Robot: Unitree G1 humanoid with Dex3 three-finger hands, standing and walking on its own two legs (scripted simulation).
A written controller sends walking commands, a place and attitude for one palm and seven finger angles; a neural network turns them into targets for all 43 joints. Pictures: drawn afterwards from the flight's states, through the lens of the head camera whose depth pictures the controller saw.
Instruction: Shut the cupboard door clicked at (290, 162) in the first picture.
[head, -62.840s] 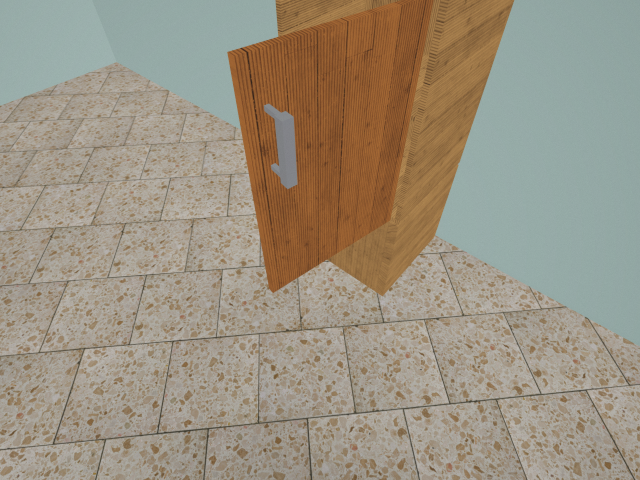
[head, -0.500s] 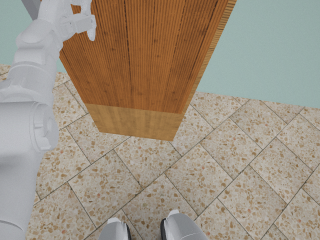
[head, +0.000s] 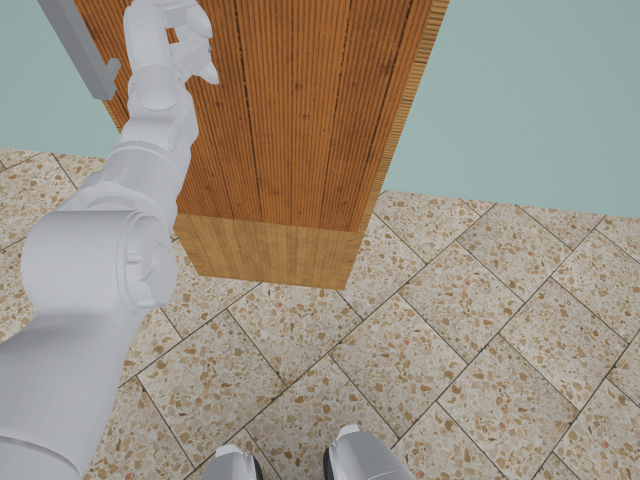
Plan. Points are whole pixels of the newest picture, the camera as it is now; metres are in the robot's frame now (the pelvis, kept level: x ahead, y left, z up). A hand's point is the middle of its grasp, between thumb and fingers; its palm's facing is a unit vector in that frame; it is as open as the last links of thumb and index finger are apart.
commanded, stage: pull the fist back off the door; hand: left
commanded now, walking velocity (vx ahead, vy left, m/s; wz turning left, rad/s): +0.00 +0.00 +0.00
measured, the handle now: (86, 33) +0.63 +0.16 +0.15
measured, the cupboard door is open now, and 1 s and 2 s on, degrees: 0 0 0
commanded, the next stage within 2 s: draw the hand back to the body in 0.48 s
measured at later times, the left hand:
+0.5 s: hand (211, 98) +0.51 +0.03 +0.15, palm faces +0.06 -1.00 -0.03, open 3.1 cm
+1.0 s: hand (122, 166) +0.41 +0.10 +0.17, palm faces +0.08 -1.00 -0.01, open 3.1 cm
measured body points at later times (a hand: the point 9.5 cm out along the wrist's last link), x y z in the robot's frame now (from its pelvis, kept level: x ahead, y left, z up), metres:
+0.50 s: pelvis +0.03 -0.01 +0.03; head +0.09 -0.03 +0.47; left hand +0.50 +0.08 +0.15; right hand +0.06 -0.28 -0.10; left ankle +0.03 +0.12 -0.68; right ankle +0.00 -0.11 -0.68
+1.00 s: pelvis +0.02 -0.01 +0.04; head +0.03 -0.04 +0.49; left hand +0.40 +0.16 +0.17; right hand +0.11 -0.26 -0.09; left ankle +0.03 +0.12 -0.68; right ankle +0.00 -0.11 -0.68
